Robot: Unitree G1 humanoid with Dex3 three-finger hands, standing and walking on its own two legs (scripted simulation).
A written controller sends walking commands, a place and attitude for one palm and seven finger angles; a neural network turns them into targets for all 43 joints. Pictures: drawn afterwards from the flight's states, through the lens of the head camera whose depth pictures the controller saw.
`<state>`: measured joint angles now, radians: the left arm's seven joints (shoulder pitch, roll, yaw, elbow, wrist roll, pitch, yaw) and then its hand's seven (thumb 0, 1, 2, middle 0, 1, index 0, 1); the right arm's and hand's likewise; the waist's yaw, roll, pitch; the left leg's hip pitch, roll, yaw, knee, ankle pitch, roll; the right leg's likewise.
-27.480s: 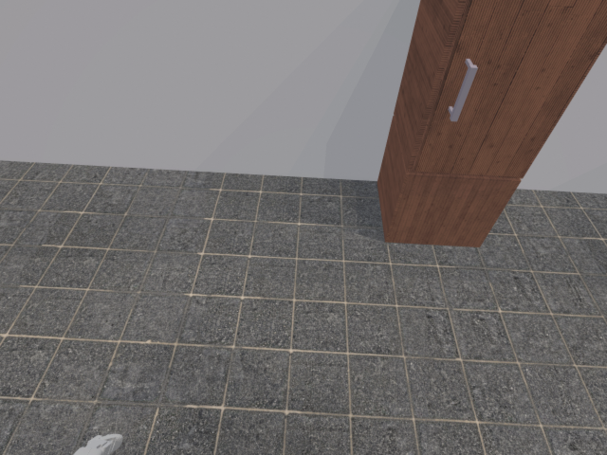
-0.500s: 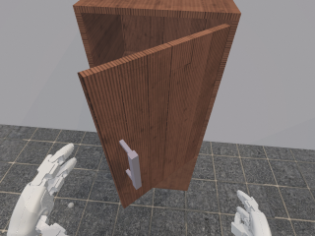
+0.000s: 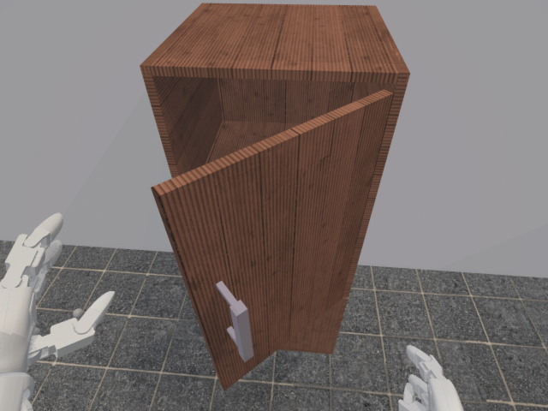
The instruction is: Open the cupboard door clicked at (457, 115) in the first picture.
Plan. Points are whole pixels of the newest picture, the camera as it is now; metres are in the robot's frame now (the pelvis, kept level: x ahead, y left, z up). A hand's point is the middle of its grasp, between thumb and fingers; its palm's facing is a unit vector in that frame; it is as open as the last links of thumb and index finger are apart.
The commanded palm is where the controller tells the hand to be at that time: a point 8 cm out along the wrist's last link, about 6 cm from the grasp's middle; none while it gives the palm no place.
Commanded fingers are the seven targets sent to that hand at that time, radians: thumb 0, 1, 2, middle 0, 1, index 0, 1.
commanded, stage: draw the hand back to the body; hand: left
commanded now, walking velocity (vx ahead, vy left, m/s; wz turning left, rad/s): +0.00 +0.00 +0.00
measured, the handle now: (235, 323) +0.26 +0.10 -0.02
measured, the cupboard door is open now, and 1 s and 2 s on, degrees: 43 43 43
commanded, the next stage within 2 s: step back with the hand held close in 0.52 s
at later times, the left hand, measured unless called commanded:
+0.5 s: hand (73, 294) +0.19 +0.24 +0.17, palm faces +0.43 -0.81 -0.40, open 7.5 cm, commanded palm +0.14 +0.28 +0.18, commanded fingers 0.00 0.90 0.90 -0.20 -0.30 -0.20 -0.30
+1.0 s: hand (74, 300) +0.18 +0.24 +0.16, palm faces +0.29 -0.81 -0.52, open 7.4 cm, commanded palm +0.12 +0.29 +0.19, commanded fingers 0.00 0.90 0.90 -0.20 -0.30 -0.20 -0.30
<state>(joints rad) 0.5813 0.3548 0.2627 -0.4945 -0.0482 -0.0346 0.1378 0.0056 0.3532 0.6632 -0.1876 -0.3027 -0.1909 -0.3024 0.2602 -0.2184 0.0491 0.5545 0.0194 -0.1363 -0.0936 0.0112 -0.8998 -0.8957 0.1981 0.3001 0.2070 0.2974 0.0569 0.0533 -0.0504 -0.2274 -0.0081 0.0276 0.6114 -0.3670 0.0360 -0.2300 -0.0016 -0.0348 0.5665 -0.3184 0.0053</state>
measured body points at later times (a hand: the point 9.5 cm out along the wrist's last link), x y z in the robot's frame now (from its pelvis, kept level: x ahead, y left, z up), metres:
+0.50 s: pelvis +0.00 -0.02 +0.01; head -0.02 -0.03 +0.46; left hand +0.16 +0.28 +0.19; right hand +0.18 -0.24 -0.07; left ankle -0.02 +0.09 -0.73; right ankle -0.01 -0.13 -0.73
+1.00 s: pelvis -0.04 +0.00 +0.01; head -0.02 +0.00 +0.46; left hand +0.16 +0.28 +0.19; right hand +0.13 -0.26 -0.06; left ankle -0.02 +0.09 -0.73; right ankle -0.01 -0.13 -0.73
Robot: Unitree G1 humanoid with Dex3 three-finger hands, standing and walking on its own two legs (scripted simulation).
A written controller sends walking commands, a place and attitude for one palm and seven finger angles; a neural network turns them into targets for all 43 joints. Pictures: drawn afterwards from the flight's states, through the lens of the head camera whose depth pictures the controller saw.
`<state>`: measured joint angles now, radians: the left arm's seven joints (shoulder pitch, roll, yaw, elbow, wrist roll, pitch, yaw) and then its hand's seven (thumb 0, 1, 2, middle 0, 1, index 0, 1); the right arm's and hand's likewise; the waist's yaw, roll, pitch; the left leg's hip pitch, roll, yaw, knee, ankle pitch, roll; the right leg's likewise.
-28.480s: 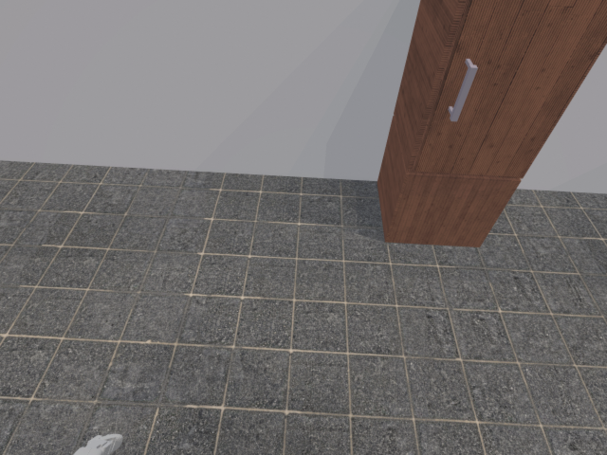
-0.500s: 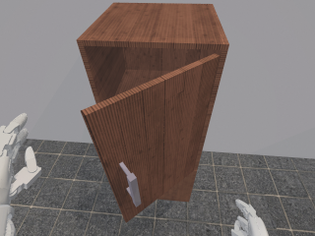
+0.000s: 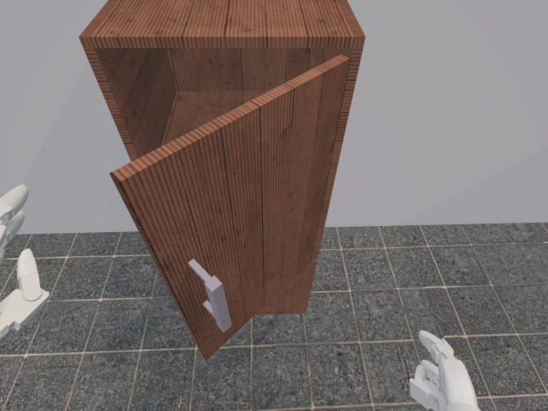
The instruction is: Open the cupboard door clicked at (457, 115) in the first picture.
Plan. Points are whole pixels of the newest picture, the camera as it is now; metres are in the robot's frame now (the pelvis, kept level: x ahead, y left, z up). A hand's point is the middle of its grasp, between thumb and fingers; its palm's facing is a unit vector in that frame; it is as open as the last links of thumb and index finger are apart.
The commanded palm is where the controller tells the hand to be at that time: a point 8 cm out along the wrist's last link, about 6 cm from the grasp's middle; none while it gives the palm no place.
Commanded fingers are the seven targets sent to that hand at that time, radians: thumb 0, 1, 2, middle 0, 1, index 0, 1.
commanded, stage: step back with the hand held close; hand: left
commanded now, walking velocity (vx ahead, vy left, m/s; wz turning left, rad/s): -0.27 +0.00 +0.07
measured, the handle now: (211, 298) +0.29 +0.12 -0.03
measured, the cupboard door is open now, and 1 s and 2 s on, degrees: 43 43 43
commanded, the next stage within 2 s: stop stepping back and stand still in 0.66 s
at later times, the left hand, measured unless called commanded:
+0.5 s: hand out of the picture +0.08 +0.28 +0.16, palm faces +0.57 -0.68 -0.47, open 7.4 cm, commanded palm +0.01 +0.32 +0.17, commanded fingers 0.00 0.90 0.90 -0.20 -0.30 -0.20 -0.30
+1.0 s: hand out of the picture -0.06 +0.25 +0.18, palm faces +0.56 -0.71 -0.42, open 7.4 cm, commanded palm -0.11 +0.28 +0.17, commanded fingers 0.00 0.90 0.90 -0.20 -0.30 -0.20 -0.30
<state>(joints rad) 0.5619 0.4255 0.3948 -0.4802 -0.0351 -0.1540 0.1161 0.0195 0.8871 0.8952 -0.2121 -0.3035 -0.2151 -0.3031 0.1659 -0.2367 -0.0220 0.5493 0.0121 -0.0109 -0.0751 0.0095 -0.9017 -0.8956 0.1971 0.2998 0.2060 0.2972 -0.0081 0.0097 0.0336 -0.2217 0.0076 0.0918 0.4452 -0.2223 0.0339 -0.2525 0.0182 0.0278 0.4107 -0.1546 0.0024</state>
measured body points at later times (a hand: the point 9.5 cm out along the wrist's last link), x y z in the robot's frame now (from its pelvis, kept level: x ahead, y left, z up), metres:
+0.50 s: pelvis -0.09 +0.00 -0.03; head -0.08 +0.01 +0.42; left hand +0.04 +0.32 +0.19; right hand +0.10 -0.22 -0.10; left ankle +0.01 +0.10 -0.74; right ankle +0.04 -0.11 -0.74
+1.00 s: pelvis -0.23 -0.03 -0.02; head -0.21 -0.02 +0.43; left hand -0.10 +0.28 +0.20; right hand -0.02 -0.22 -0.10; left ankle -0.16 +0.10 -0.69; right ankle -0.31 -0.13 -0.74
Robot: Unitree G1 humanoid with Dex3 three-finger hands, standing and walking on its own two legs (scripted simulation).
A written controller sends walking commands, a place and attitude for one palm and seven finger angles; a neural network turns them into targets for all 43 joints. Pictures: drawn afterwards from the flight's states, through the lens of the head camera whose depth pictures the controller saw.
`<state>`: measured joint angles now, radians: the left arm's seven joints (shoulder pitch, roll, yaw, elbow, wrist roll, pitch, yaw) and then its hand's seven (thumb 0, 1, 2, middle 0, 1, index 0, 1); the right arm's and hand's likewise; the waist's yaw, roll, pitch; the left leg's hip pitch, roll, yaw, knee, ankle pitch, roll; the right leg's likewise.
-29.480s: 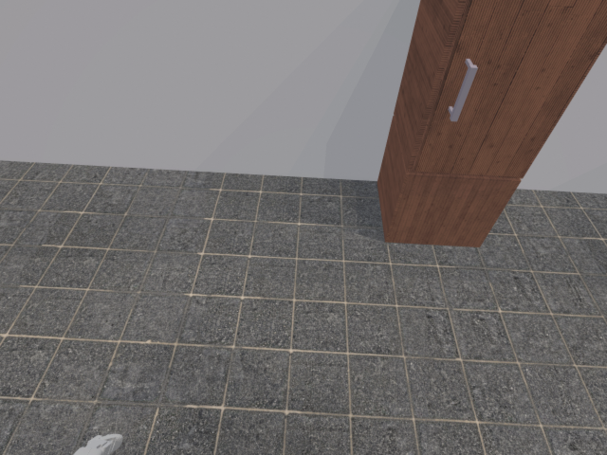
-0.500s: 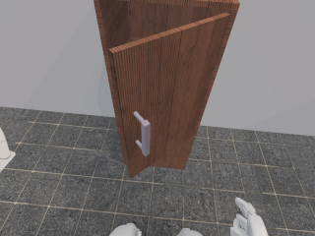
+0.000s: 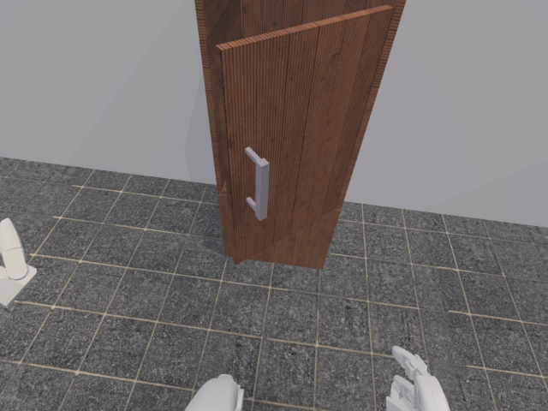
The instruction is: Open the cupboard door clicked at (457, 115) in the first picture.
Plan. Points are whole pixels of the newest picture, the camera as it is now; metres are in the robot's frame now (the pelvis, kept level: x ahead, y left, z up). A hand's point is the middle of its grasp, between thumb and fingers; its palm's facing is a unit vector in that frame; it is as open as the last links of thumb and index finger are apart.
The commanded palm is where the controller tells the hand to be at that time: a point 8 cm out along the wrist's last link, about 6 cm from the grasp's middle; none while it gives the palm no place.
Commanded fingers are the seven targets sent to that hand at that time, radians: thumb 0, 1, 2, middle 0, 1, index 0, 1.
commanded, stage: stop stepping back and stand still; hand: left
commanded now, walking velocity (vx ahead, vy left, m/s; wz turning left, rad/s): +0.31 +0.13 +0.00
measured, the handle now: (256, 185) +0.53 +0.11 -0.01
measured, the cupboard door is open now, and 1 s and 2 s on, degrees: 43 43 43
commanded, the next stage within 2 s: let the arm hang, fingers relaxed in 0.64 s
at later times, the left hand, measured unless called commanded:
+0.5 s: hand (29, 312) +0.15 +0.25 +0.19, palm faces +0.40 -0.76 -0.51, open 7.4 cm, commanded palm +0.10 +0.28 +0.19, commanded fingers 0.00 0.90 0.90 -0.20 -0.30 -0.20 -0.30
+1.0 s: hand out of the picture +0.03 +0.18 -0.13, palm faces -0.04 -0.97 -0.24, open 7.4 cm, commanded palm none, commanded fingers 0.00 0.90 0.90 -0.20 -0.30 -0.20 -0.30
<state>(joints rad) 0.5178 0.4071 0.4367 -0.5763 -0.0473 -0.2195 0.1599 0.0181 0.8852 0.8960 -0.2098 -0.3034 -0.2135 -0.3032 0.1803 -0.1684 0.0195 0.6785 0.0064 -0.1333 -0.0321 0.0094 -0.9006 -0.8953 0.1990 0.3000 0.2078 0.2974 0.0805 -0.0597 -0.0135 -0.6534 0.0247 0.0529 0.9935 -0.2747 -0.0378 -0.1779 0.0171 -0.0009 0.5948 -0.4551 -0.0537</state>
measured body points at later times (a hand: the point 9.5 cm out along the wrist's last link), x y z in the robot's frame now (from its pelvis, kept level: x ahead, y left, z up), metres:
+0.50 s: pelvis -0.06 -0.01 +0.01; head -0.08 -0.02 +0.46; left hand +0.12 +0.28 +0.22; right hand +0.03 -0.27 -0.10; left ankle -0.06 +0.13 -0.65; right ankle -0.01 -0.05 -0.73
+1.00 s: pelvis -0.08 +0.00 +0.00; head -0.09 -0.02 +0.45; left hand +0.03 +0.23 -0.11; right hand +0.02 -0.25 -0.13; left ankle -0.04 +0.13 -0.73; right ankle -0.04 -0.10 -0.73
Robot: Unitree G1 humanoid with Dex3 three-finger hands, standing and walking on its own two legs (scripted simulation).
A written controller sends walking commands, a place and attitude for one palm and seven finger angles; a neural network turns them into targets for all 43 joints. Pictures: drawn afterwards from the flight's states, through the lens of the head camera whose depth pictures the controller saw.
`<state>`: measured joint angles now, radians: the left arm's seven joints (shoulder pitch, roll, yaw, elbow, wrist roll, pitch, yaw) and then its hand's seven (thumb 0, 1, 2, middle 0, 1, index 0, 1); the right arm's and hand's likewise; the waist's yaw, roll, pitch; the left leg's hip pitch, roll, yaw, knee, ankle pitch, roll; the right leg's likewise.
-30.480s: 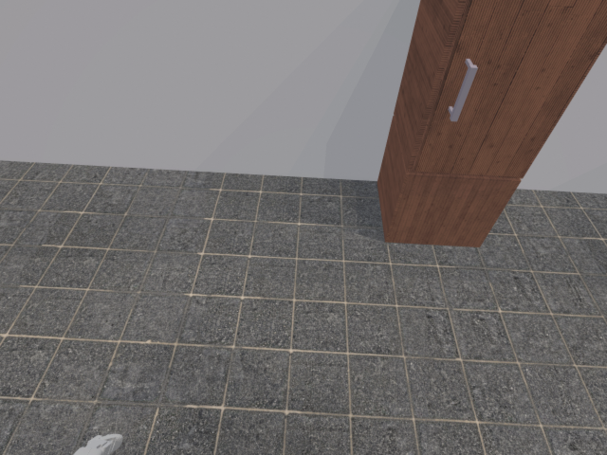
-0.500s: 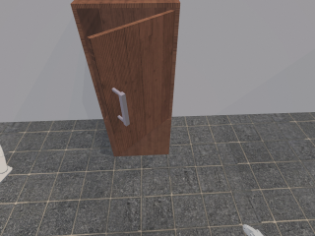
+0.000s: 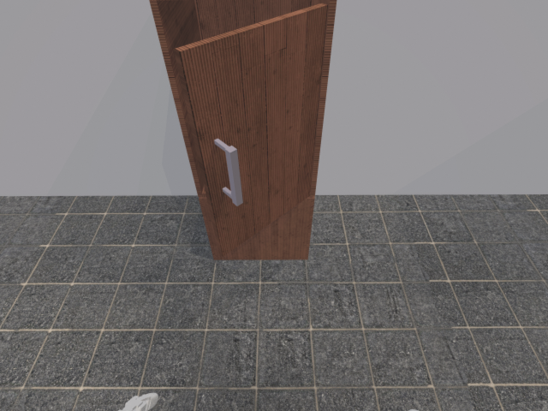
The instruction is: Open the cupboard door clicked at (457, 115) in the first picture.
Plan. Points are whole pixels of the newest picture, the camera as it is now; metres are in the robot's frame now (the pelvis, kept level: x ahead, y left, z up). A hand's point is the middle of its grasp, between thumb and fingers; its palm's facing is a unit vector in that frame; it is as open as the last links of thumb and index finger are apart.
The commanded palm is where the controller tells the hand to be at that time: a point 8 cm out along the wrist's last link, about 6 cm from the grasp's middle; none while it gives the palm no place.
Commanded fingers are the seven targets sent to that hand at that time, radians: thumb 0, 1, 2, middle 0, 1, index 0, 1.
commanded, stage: let the arm hang, fingers relaxed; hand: left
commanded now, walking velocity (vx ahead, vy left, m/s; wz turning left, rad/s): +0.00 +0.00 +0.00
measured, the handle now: (229, 173) +0.61 +0.12 -0.02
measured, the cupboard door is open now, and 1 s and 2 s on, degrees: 43 43 43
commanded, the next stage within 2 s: look to check the result in 0.84 s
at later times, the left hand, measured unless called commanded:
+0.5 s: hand out of the picture +0.01 +0.21 -0.16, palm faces +0.02 -0.97 -0.24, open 7.4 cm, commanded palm none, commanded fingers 0.00 0.90 0.90 -0.20 -0.30 -0.20 -0.30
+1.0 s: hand out of the picture +0.06 +0.21 -0.16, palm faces -0.01 -0.97 -0.23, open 7.4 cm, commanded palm none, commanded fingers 0.00 0.90 0.90 -0.20 -0.30 -0.20 -0.30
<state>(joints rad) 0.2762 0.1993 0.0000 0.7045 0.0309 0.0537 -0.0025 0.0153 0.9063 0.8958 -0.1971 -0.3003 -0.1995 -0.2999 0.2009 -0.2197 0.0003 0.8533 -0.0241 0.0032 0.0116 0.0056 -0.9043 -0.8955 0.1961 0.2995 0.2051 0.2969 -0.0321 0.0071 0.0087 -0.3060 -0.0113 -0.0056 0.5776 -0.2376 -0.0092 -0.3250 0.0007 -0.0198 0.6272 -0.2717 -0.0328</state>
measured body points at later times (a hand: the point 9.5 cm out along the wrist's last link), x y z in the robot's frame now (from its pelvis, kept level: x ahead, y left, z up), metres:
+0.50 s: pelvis +0.01 +0.02 +0.02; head +0.02 +0.01 +0.46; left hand +0.01 +0.27 -0.14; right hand -0.01 -0.21 -0.15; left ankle +0.05 +0.13 -0.73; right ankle +0.04 -0.10 -0.73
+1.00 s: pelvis +0.03 +0.02 +0.02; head +0.06 +0.01 +0.47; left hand +0.06 +0.26 -0.14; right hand +0.04 -0.21 -0.14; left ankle +0.05 +0.13 -0.73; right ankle +0.04 -0.10 -0.73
